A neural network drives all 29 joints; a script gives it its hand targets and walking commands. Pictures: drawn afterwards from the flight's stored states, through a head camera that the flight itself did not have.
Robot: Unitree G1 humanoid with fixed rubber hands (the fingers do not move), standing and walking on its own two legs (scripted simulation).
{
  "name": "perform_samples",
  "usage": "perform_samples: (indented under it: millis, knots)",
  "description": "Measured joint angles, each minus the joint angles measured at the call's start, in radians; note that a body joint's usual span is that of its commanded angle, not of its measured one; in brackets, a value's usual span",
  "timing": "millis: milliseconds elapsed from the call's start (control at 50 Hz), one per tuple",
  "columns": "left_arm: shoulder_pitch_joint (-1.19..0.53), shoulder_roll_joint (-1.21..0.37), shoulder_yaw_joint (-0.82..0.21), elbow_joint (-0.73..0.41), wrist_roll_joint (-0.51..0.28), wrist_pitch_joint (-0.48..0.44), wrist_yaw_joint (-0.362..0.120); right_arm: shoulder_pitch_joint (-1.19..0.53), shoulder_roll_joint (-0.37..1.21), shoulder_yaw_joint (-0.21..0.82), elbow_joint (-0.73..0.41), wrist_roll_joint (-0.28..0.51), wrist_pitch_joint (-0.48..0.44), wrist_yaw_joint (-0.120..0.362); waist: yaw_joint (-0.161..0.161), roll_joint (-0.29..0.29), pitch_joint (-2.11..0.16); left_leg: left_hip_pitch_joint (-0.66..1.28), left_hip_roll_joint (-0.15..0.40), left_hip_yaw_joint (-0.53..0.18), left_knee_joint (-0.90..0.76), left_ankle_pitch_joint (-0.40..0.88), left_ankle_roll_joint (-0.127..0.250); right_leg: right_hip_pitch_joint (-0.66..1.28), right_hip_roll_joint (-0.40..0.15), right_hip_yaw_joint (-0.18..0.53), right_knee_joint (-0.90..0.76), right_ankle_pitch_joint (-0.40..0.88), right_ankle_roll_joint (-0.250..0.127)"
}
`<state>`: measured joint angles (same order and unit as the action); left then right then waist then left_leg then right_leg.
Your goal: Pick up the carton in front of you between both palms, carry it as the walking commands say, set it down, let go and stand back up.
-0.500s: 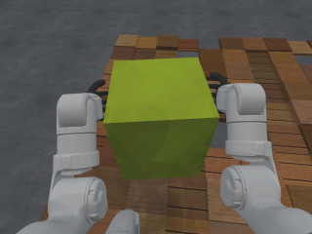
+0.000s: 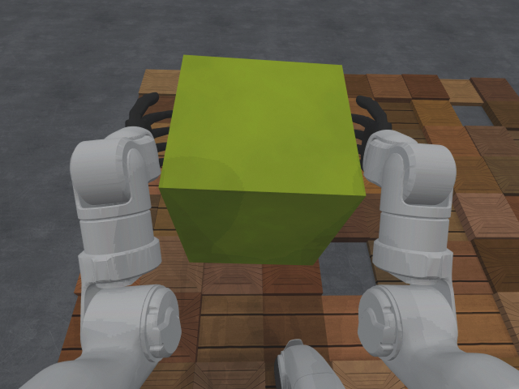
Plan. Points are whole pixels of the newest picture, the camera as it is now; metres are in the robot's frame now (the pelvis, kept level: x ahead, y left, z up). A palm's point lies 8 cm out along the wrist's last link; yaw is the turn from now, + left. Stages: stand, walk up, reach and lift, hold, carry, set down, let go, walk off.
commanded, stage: carry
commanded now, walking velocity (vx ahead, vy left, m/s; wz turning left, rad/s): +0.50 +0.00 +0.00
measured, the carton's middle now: (257, 174) +0.40 -0.03 +0.09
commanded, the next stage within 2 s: none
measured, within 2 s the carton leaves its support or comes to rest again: neither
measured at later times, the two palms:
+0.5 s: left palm (167, 58) +0.67 +0.11 +0.11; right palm (317, 45) +0.70 -0.19 +0.11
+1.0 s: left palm out of the picture +0.96 +0.09 +0.10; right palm out of the picture +0.95 -0.21 +0.11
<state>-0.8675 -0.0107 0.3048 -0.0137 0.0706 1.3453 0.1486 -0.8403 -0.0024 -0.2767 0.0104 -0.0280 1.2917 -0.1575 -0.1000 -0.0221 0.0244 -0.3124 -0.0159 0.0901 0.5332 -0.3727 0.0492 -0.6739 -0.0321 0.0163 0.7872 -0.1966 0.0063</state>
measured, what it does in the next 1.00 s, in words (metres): walks ahead: right foot 0.04 m lower, then left foot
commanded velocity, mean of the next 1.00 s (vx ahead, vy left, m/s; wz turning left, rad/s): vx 0.50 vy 0.00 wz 0.00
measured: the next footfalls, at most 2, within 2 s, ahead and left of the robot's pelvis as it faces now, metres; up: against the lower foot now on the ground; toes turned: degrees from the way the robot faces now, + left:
right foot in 0.14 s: +0.26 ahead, -0.12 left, -0.04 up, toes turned -4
left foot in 0.62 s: +0.61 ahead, +0.03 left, -0.02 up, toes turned +5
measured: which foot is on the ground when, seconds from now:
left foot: down 0.00-0.14, up 0.16-0.60, down 0.62-1.00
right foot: up 0.00-0.12, down 0.14-0.62, up 0.64-1.00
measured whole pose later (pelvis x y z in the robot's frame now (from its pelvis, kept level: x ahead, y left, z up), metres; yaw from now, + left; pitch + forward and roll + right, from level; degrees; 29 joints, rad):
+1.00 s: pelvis +0.61 -0.05 +0.00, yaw -1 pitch +5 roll -2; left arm -0.59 -0.08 0.22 0.02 0.10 1.22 0.14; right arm -0.60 0.05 -0.26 0.06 -0.06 1.18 -0.11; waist -0.03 -0.01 -0.03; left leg -0.19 0.01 0.11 0.33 -0.23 0.06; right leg -0.65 -0.06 -0.06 0.71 -0.13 0.04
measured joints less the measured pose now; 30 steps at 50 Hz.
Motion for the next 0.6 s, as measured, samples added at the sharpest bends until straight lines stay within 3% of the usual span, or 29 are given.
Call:
perform_samples:
  millis: [60,140,180,220,280,460,540,600]
  knots:
    - [-0.001,0.004,0.006,0.031,0.012,0.008,-0.004,-0.027,-0.010,0.004,0.068,0.004,0.000,0.000,0.005,-0.003,-0.048,0.069,0.000,0.001,0.024,-0.027,-0.022,0.062,-0.009,-0.014,-0.194,0.173,-0.008]
    - [-0.041,0.031,0.007,0.161,0.020,0.015,-0.017,-0.073,-0.041,0.026,0.200,0.003,0.013,0.004,0.032,-0.010,-0.129,0.133,0.006,-0.012,0.174,-0.193,-0.052,0.224,-0.011,-0.083,-0.379,0.285,-0.023]
    - [-0.063,0.034,0.001,0.240,0.021,-0.009,-0.023,-0.102,-0.070,0.033,0.268,0.015,0.010,0.023,0.066,0.031,-0.147,0.068,0.032,-0.053,0.409,-0.238,-0.045,0.224,0.021,-0.111,-0.278,0.136,-0.064]
    - [-0.056,0.030,-0.011,0.301,0.020,-0.021,-0.024,-0.097,-0.079,0.027,0.318,0.012,0.014,0.027,0.090,0.040,-0.145,-0.036,0.015,-0.084,0.628,-0.201,-0.039,0.225,0.032,-0.118,-0.204,0.046,-0.094]
    - [-0.002,0.027,-0.023,0.307,0.005,-0.008,-0.024,-0.069,-0.068,0.039,0.336,-0.001,0.035,0.027,0.108,0.033,-0.126,-0.189,0.015,-0.056,0.749,-0.118,-0.035,0.276,0.034,-0.118,-0.219,0.003,-0.102]
    - [0.067,0.000,-0.033,0.100,-0.021,-0.018,-0.004,-0.024,-0.033,0.019,0.131,-0.014,0.043,0.017,0.144,0.038,-0.026,-0.517,0.073,-0.029,0.637,0.096,-0.026,0.438,0.065,-0.115,-0.290,-0.099,-0.112]
    - [0.066,-0.008,-0.038,0.045,-0.024,-0.026,0.002,-0.020,-0.021,-0.005,0.060,-0.019,0.042,0.016,0.162,0.037,-0.027,-0.508,0.063,-0.009,0.393,0.219,-0.002,0.524,0.076,-0.103,-0.302,-0.176,-0.104]
    - [0.059,0.001,-0.041,0.060,-0.028,-0.029,0.002,-0.027,-0.014,-0.012,0.073,-0.030,0.037,0.019,0.160,0.030,-0.042,-0.391,0.018,0.043,0.127,0.314,0.032,0.585,0.070,-0.098,-0.255,-0.243,-0.083]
